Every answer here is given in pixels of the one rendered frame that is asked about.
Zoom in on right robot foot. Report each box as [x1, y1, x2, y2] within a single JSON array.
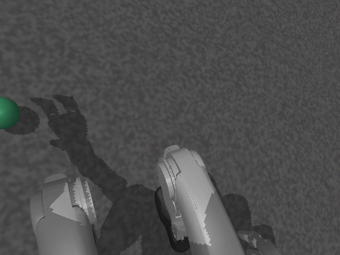
[[155, 186, 190, 253]]

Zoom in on ball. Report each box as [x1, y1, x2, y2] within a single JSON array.
[[0, 97, 21, 129]]

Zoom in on right robot hand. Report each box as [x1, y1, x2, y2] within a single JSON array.
[[237, 230, 282, 255]]

